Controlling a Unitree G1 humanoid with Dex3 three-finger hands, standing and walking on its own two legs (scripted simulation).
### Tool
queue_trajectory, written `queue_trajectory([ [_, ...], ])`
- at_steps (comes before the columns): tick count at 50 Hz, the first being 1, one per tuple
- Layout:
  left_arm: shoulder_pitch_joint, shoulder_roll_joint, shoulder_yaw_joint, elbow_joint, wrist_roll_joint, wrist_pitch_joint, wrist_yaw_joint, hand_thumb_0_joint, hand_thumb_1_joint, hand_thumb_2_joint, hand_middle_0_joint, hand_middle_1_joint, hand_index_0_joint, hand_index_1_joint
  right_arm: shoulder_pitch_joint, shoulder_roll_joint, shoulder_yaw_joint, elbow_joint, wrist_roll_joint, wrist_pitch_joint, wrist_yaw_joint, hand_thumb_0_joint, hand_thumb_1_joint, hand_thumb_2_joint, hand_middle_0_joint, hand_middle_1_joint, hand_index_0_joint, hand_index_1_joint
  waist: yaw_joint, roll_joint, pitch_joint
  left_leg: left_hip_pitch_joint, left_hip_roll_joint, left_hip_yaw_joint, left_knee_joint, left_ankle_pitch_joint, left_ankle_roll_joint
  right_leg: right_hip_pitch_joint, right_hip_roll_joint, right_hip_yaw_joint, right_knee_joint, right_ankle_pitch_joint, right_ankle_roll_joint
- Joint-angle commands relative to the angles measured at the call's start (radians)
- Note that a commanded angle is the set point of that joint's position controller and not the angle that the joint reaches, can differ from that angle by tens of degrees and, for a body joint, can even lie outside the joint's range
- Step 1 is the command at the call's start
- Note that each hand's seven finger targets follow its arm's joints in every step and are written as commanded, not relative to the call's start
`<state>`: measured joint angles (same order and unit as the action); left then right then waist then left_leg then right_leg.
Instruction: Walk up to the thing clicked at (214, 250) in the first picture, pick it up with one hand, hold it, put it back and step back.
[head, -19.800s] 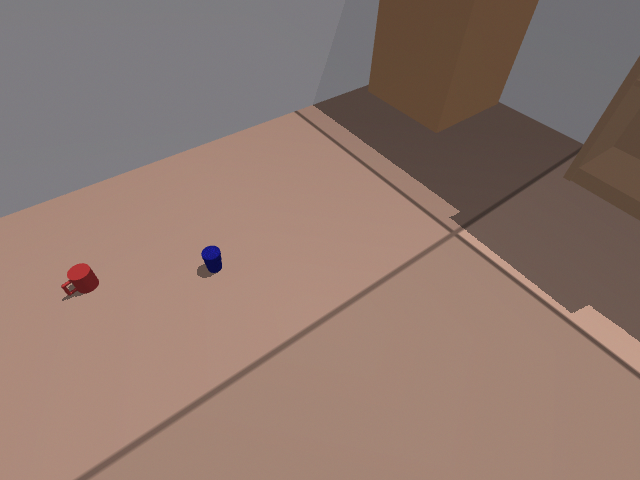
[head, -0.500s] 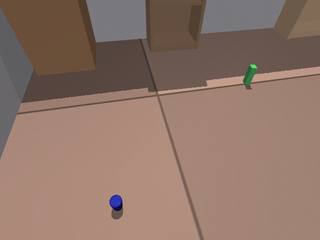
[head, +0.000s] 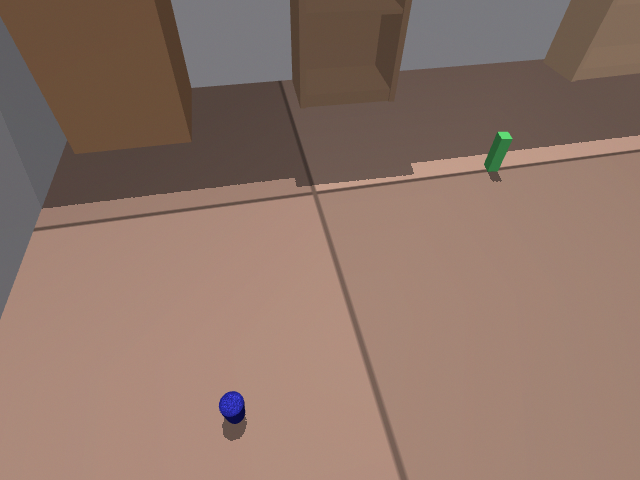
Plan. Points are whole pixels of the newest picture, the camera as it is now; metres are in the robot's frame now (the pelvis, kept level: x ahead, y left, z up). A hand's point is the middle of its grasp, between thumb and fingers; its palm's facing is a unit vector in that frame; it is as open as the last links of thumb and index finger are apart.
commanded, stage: stand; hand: left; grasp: from above
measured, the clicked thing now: (233, 409) +0.43 +0.25 -0.74
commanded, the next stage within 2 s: rise first in 0.54 s
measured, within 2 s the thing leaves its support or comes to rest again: neither
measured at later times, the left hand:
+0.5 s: hand out of the picture +0.07 +0.26 -0.16, palm faces -0.03 -0.93 -0.35, open 7.4 cm
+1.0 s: hand out of the picture +0.16 +0.26 -0.18, palm faces -0.07 -0.92 -0.39, open 11.1 cm
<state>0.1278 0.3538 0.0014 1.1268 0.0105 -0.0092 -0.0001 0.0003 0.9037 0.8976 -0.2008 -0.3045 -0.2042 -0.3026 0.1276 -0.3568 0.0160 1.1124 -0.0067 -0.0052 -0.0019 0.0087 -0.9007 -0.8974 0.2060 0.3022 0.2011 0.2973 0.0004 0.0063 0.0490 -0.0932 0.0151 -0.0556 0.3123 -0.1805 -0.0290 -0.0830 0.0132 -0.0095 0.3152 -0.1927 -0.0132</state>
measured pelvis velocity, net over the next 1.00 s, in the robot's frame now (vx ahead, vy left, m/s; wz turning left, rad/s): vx -0.01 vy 0.01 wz -0.02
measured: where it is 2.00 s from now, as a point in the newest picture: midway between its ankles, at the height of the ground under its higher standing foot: outside the picture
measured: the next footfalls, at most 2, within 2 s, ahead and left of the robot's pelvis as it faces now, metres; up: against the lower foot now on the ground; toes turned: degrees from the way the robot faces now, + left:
none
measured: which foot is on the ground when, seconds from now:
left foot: down 0.00-1.00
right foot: down 0.00-1.00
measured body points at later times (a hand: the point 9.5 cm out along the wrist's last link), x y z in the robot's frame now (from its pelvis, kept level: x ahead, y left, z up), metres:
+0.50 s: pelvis +0.00 +0.00 +0.00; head +0.00 +0.00 +0.45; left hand +0.07 +0.31 -0.13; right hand +0.06 -0.30 -0.13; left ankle +0.00 +0.14 -0.75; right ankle -0.01 -0.11 -0.75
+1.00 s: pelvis -0.01 +0.01 -0.03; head +0.04 +0.01 +0.41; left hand +0.16 +0.30 -0.15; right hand +0.09 -0.25 -0.15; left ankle +0.00 +0.14 -0.75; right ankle -0.01 -0.11 -0.75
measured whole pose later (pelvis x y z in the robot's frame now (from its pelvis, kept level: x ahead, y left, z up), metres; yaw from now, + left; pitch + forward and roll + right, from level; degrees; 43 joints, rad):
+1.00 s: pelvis -0.01 +0.01 -0.03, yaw -1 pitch +8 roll +0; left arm 0.00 0.33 0.13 0.94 0.13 0.10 0.00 0.00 0.08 0.90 -0.12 -0.93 -0.14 -0.90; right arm 0.24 -0.25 -0.01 0.73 0.03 -0.04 -0.02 0.01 -0.92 -0.90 0.21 0.30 0.20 0.30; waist -0.03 0.00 -0.05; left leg -0.51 0.01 -0.03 0.72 -0.35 -0.02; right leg -0.51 0.01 0.01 0.71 -0.34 0.00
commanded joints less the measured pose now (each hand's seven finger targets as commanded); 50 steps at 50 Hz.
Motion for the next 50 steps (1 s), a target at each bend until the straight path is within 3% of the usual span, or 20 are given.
queue_trajectory([
  [1,-0.036,0.217,0.043,-0.058,-0.002,-0.025,0.012,0.0,0.9,0.9,-0.2,-0.3,-0.2,-0.301,-0.044,-0.208,-0.044,-0.055,-0.002,-0.021,-0.012,0.0,-0.9,-0.9,0.2,0.3,0.2,0.3,0.002,-0.002,-0.062,0.005,0.107,-0.073,-0.031,0.166,0.046,0.011,-0.14,0.102,-0.049,0.166,-0.011],
  [8,-0.027,0.21,0.039,-0.056,-0.001,-0.023,0.012,0.0,0.9,0.9,-0.2,-0.3,-0.2,-0.301,-0.042,-0.213,-0.046,-0.052,-0.003,-0.02,-0.012,0.0,-0.9,-0.9,0.2,0.3,0.2,0.3,0.003,-0.005,-0.042,-0.008,0.103,-0.07,-0.035,0.122,0.044,-0.013,-0.136,0.103,-0.062,0.12,-0.01],
  [10,-0.028,0.217,0.04,-0.06,0.0,-0.025,0.012,0.0,0.9,0.9,-0.2,-0.3,-0.2,-0.301,-0.041,-0.212,-0.047,-0.053,-0.002,-0.02,-0.011,0.0,-0.9,-0.9,0.2,0.3,0.2,0.3,0.001,-0.004,-0.066,0.009,0.104,-0.067,-0.026,0.148,0.046,-0.001,-0.141,0.106,-0.058,0.16,-0.011],
  [20,-0.037,0.222,0.042,-0.062,0.0,-0.026,0.013,0.0,0.9,0.9,-0.2,-0.3,-0.2,-0.301,-0.031,-0.206,-0.045,-0.05,-0.003,-0.02,-0.011,0.0,-0.9,-0.9,0.2,0.3,0.2,0.3,-0.002,-0.007,-0.062,-0.009,0.105,-0.07,-0.034,0.155,0.045,0.013,-0.141,0.106,-0.048,0.163,-0.01],
  [28,-0.025,0.219,0.04,-0.057,0.0,-0.023,0.011,0.0,0.9,0.9,-0.2,-0.3,-0.2,-0.301,-0.041,-0.211,-0.047,-0.048,-0.001,-0.02,-0.01,0.0,-0.9,-0.9,0.2,0.3,0.2,0.3,0.005,0.002,-0.037,-0.016,0.102,-0.075,-0.044,0.101,0.045,-0.016,-0.137,0.108,-0.062,0.092,-0.012],
  [31,-0.032,0.222,0.042,-0.061,-0.002,-0.022,0.01,0.0,0.9,0.9,-0.2,-0.3,-0.2,-0.301,-0.036,-0.209,-0.048,-0.05,-0.004,-0.021,-0.01,0.0,-0.9,-0.9,0.2,0.3,0.2,0.3,0.001,0.003,-0.055,-0.01,0.101,-0.069,-0.038,0.119,0.044,-0.001,-0.14,0.11,-0.057,0.116,-0.016],
  [32,-0.033,0.218,0.041,-0.061,-0.002,-0.023,0.011,0.0,0.835,0.906,-0.168,-0.38,-0.177,-0.381,-0.035,-0.209,-0.049,-0.047,-0.001,-0.02,-0.01,0.0,-0.931,-0.916,0.2,0.303,0.201,0.303,0.001,0.002,-0.051,-0.016,0.099,-0.073,-0.04,0.12,0.043,-0.003,-0.139,0.111,-0.059,0.119,-0.015],
  [33,-0.384,0.035,0.03,-0.412,-0.061,-0.116,0.023,0.0,0.755,0.955,-0.188,-0.46,-0.163,-0.461,-0.053,-0.041,0.0,-0.33,0.069,-0.076,-0.03,0.0,-0.976,-0.917,0.199,0.3,0.199,0.3,-0.121,0.038,-0.009,-0.13,-0.036,0.084,0.045,-0.022,0.039,-0.244,-0.023,0.028,0.024,0.05,0.008],
  [34,-0.528,0.129,0.068,-0.435,-0.059,-0.119,0.032,0.0,0.675,0.91,-0.218,-0.54,-0.194,-0.541,-0.021,-0.08,-0.014,-0.292,0.068,-0.082,-0.041,0.0,-0.925,-0.906,0.199,0.3,0.199,0.3,-0.083,0.01,-0.066,-0.128,-0.039,0.078,0.066,-0.039,0.042,-0.181,-0.026,0.015,0.038,0.015,0.012],
  [35,-0.289,0.161,0.103,-0.147,-0.039,-0.064,0.035,0.0,0.595,0.945,-0.193,-0.62,-0.163,-0.621,0.038,-0.093,-0.018,-0.236,0.065,-0.067,-0.046,0.0,-0.924,-0.908,0.198,0.3,0.199,0.3,-0.075,-0.049,-0.032,-0.172,-0.047,0.078,0.085,-0.057,0.047,-0.202,-0.017,0.005,0.042,-0.02,0.008],
  [36,-0.21,0.158,0.114,-0.092,-0.031,-0.048,0.018,0.0,0.515,0.917,-0.177,-0.7,-0.166,-0.701,0.041,-0.098,-0.033,-0.277,0.066,-0.055,-0.045,0.0,-0.915,-0.904,0.199,0.3,0.199,0.3,-0.041,-0.067,-0.013,-0.213,-0.037,0.082,0.125,-0.046,0.049,-0.229,-0.01,-0.009,0.078,-0.029,0.005],
  [37,-0.242,0.186,0.12,-0.104,-0.007,-0.044,0.01,0.0,0.435,0.896,-0.137,-0.78,-0.153,-0.781,0.059,-0.098,-0.049,-0.292,0.054,-0.054,-0.051,0.0,-0.926,-0.906,0.199,0.3,0.199,0.3,-0.037,-0.071,-0.072,-0.222,-0.039,0.077,0.156,-0.02,0.051,-0.239,-0.01,-0.006,0.112,-0.001,0.003],
  [38,-0.344,0.274,0.165,-0.196,0.013,-0.062,0.008,0.0,0.355,0.896,-0.137,-0.856,-0.153,-0.838,0.073,-0.104,-0.067,-0.309,0.048,-0.062,-0.059,0.0,-0.913,-0.902,0.199,0.3,0.2,0.3,-0.024,-0.041,-0.192,-0.21,-0.037,0.074,0.19,0.016,0.049,-0.219,-0.014,0.003,0.158,0.055,0.006],
  [40,-0.178,0.245,0.192,-0.105,0.06,-0.04,-0.013,0.0,0.195,0.856,-0.124,-0.992,-0.171,-0.942,0.11,-0.095,-0.087,-0.339,0.033,-0.067,-0.048,0.0,-0.955,-0.911,0.199,0.3,0.2,0.3,-0.018,-0.018,-0.275,-0.272,-0.043,0.064,0.269,0.075,0.044,-0.237,-0.016,0.005,0.254,0.128,0.002],
  [41,-0.095,0.216,0.196,-0.063,0.086,-0.026,-0.023,0.0,0.115,0.878,-0.107,-1.023,-0.151,-0.976,0.117,-0.087,-0.095,-0.361,0.024,-0.067,-0.039,0.0,-0.95,-0.91,0.2,0.3,0.2,0.3,0.008,-0.016,-0.277,-0.318,-0.049,0.065,0.301,0.083,0.042,-0.251,-0.014,0.005,0.281,0.123,-0.002],
  [43,-0.093,0.22,0.214,-0.19,0.108,-0.002,-0.018,0.0,-0.045,0.897,-0.092,-1.048,-0.13,-1.008,0.104,-0.074,-0.101,-0.427,0.027,-0.069,-0.036,0.0,-0.921,-0.903,0.2,0.3,0.2,0.3,0.04,0.039,-0.366,-0.301,-0.06,0.073,0.305,0.095,0.035,-0.212,-0.012,0.011,0.29,0.123,-0.006],
  [44,-0.08,0.215,0.217,-0.22,0.118,0.025,-0.008,0.0,-0.125,0.888,-0.096,-1.066,-0.135,-1.025,0.092,-0.071,-0.1,-0.455,0.029,-0.068,-0.036,0.0,-0.915,-0.9,0.2,0.3,0.2,0.3,0.041,0.064,-0.355,-0.299,-0.062,0.076,0.296,0.086,0.034,-0.215,-0.012,0.014,0.277,0.107,-0.006],
  [45,-0.071,0.162,0.185,-0.213,0.12,0.06,-0.004,0.0,-0.205,0.898,-0.089,-1.079,-0.124,-1.042,0.089,-0.066,-0.095,-0.474,0.032,-0.069,-0.034,0.0,-0.909,-0.899,0.2,0.3,0.2,0.3,0.025,0.042,-0.297,-0.326,-0.059,0.071,0.293,0.058,0.033,-0.252,-0.007,0.008,0.27,0.069,-0.005],
  [47,-0.128,0.159,0.171,-0.247,0.134,0.114,0.009,0.0,-0.365,0.928,-0.092,-1.062,-0.112,-1.04,0.05,-0.069,-0.092,-0.519,0.036,-0.073,-0.033,0.0,-0.914,-0.901,0.201,0.3,0.2,0.3,0.007,0.018,-0.233,-0.373,-0.048,0.061,0.319,0.016,0.032,-0.327,0.001,-0.003,0.285,0.014,-0.004],
  [50,-0.112,0.141,0.163,-0.31,0.138,0.164,0.018,0.0,-0.536,0.951,-0.109,-1.048,-0.114,-1.042,0.048,-0.058,-0.092,-0.563,0.036,-0.089,-0.028,0.0,-0.927,-0.907,0.201,0.3,0.2,0.3,0.0,-0.028,-0.196,-0.452,-0.037,0.055,0.361,-0.089,0.035,-0.417,0.008,-0.009,0.321,-0.103,-0.004],
])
